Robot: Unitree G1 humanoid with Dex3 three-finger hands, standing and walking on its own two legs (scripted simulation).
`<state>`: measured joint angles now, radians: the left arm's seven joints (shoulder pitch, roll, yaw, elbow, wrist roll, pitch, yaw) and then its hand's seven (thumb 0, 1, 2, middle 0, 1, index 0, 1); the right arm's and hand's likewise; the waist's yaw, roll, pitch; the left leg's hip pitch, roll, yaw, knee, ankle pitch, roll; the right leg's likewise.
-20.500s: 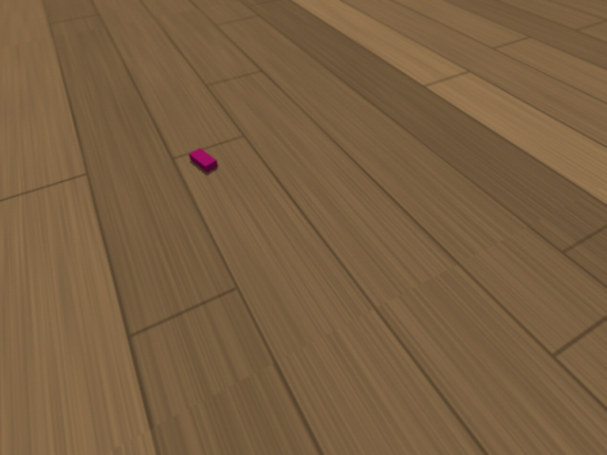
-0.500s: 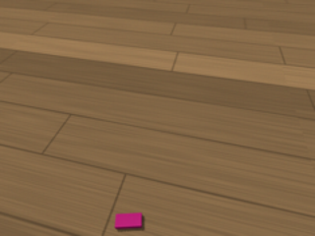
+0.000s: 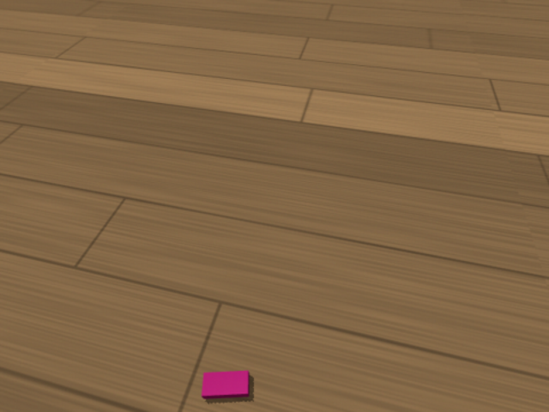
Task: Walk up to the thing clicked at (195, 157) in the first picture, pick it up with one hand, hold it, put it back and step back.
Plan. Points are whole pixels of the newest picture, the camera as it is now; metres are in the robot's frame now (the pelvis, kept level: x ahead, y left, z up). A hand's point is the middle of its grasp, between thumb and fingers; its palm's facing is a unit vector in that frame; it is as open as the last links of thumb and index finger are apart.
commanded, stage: stand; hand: left
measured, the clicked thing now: (226, 384) +0.35 +0.19 -0.76
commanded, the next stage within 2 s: rise first in 1.92 s
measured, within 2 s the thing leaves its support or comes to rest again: neither
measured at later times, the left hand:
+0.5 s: hand out of the picture +0.07 +0.25 -0.16, palm faces -0.02 -0.94 -0.34, open 7.4 cm
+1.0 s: hand out of the picture +0.07 +0.25 -0.16, palm faces -0.02 -0.94 -0.35, open 7.4 cm
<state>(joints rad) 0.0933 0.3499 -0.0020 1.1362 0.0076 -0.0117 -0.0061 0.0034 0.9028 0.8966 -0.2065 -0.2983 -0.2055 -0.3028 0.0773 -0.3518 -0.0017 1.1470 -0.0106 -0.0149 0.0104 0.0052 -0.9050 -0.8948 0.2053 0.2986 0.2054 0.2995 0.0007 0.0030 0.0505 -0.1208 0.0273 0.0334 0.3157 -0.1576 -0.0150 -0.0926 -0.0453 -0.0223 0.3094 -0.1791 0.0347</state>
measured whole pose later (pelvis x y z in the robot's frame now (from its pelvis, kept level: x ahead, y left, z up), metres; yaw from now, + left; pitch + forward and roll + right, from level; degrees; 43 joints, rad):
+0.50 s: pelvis +0.00 +0.00 +0.00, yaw +0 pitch -2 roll +0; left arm 0.12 0.35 -0.01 1.13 0.01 -0.01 -0.01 0.00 0.90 0.90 -0.21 -0.30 -0.21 -0.30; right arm 0.10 -0.35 0.00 1.15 -0.01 -0.01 0.01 0.01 -0.91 -0.89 0.21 0.30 0.21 0.30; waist 0.00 0.00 0.05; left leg -0.12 0.03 0.03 0.32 -0.16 -0.02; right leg -0.09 -0.04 -0.03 0.31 -0.18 0.03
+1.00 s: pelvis +0.00 +0.00 +0.00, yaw +0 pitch -2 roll +0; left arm 0.13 0.35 -0.01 1.12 0.01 -0.01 -0.01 0.00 0.90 0.90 -0.21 -0.30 -0.21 -0.30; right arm 0.10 -0.35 0.00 1.14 -0.01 -0.01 0.01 0.01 -0.90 -0.89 0.21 0.30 0.21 0.30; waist 0.00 0.00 0.04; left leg -0.12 0.03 0.03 0.32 -0.16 -0.02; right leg -0.09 -0.05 -0.03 0.31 -0.18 0.03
